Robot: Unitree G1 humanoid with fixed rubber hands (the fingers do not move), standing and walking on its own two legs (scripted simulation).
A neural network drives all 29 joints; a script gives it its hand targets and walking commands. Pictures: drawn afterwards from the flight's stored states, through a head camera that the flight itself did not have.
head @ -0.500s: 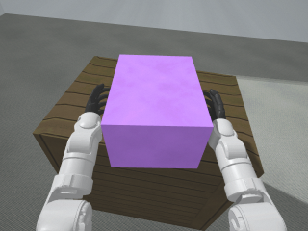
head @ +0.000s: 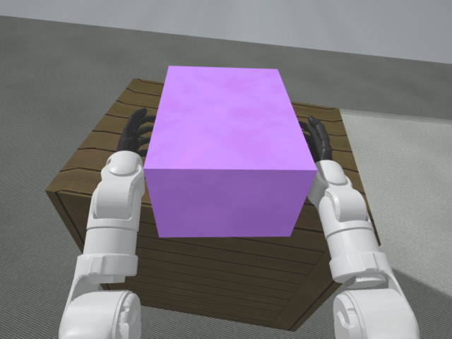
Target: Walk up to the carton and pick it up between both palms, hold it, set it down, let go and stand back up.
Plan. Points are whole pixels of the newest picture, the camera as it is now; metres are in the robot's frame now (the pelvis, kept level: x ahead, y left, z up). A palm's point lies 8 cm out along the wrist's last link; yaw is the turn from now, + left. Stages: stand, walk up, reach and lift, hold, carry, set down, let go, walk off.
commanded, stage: reach and lift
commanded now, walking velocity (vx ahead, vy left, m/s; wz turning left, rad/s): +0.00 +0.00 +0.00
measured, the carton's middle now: (224, 144) +0.44 -0.02 +0.13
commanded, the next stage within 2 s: hold in 0.38 s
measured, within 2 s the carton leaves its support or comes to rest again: neither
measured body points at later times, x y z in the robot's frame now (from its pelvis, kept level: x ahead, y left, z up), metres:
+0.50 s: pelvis +0.01 +0.00 +0.00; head -0.02 +0.03 +0.45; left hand +0.38 +0.16 +0.17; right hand +0.38 -0.17 +0.17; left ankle +0.04 +0.12 -0.75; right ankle +0.02 -0.12 -0.75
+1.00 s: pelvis +0.01 -0.01 +0.00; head -0.02 +0.03 +0.45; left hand +0.38 +0.16 +0.18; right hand +0.38 -0.17 +0.18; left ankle +0.04 +0.12 -0.75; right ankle +0.02 -0.12 -0.75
